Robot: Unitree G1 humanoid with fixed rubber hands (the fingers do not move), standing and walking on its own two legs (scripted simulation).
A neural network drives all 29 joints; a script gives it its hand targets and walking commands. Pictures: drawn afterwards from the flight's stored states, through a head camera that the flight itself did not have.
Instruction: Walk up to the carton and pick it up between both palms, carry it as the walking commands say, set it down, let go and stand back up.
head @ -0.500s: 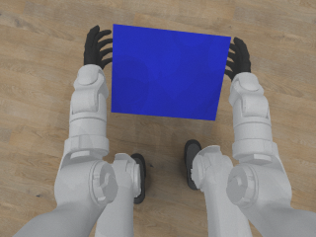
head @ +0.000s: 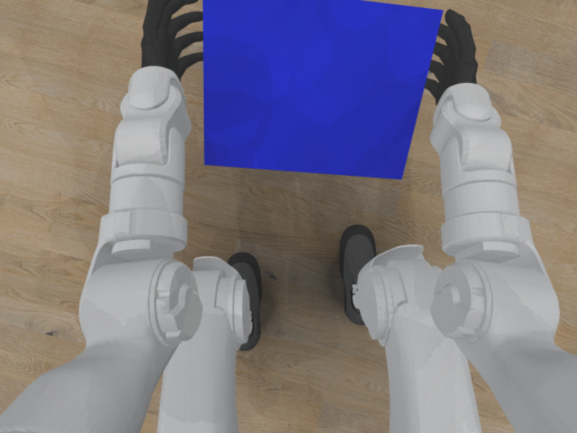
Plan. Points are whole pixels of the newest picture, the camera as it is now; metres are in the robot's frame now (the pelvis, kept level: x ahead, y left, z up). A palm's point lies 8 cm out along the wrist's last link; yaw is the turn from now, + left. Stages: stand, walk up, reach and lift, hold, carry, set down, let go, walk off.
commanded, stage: set down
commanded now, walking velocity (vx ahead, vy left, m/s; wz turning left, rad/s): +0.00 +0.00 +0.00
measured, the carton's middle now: (305, 84) +0.52 -0.03 -0.26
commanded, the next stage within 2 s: none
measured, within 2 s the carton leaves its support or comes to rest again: neither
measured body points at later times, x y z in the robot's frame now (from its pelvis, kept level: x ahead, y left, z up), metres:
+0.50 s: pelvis +0.00 +0.00 -0.04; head +0.36 -0.02 +0.22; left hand +0.55 +0.14 -0.21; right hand +0.52 -0.20 -0.23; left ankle +0.10 +0.12 -0.41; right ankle +0.14 -0.12 -0.41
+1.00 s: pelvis -0.01 +0.00 -0.05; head +0.36 -0.02 +0.21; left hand +0.55 +0.15 -0.22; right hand +0.53 -0.19 -0.23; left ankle +0.10 +0.12 -0.41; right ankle +0.14 -0.12 -0.41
